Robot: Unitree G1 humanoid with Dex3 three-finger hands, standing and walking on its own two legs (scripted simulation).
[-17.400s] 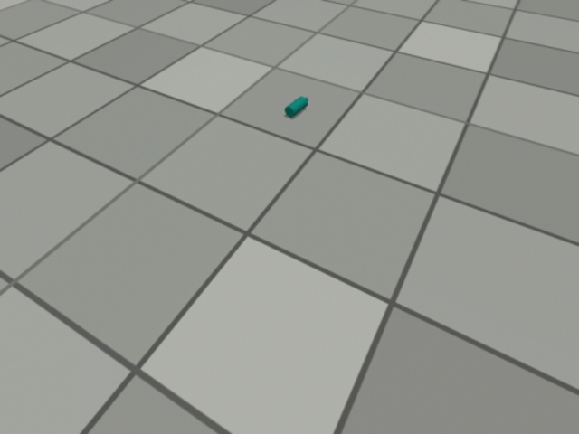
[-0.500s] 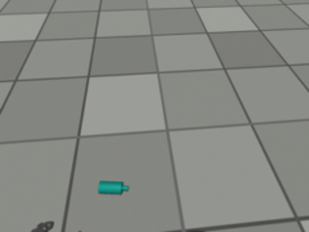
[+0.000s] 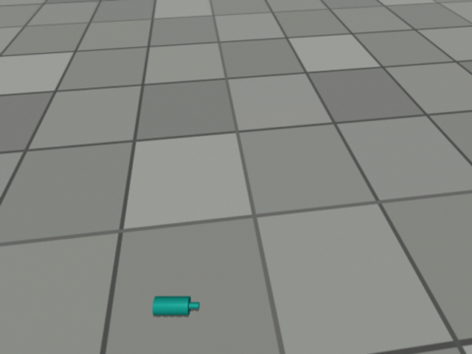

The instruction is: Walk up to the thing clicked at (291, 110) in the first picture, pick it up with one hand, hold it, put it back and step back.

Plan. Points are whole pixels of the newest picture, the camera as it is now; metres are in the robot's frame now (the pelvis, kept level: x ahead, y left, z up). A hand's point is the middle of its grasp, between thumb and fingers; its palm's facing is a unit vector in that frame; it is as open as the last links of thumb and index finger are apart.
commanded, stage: walk up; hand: left
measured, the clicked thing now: (176, 305) +0.42 +0.26 -0.75
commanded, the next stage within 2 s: stand in 0.80 s
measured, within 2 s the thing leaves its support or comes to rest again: neither
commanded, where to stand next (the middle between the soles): +0.06 -0.02 m, yaw +1 degrees
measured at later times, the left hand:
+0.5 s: hand out of the picture +0.08 +0.24 -0.15, palm faces -0.01 -0.94 -0.33, open 7.4 cm
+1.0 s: hand out of the picture +0.09 +0.24 -0.15, palm faces -0.01 -0.94 -0.33, open 7.4 cm
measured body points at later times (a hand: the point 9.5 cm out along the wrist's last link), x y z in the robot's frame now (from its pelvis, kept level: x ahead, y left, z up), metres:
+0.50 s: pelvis +0.00 -0.01 +0.00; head +0.01 -0.01 +0.45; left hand +0.08 +0.29 -0.13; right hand +0.08 -0.31 -0.13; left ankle +0.00 +0.10 -0.75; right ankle -0.01 -0.11 -0.75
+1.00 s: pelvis +0.01 -0.01 +0.00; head +0.01 -0.01 +0.45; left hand +0.10 +0.29 -0.13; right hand +0.09 -0.31 -0.13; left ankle +0.00 +0.10 -0.75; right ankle -0.01 -0.11 -0.75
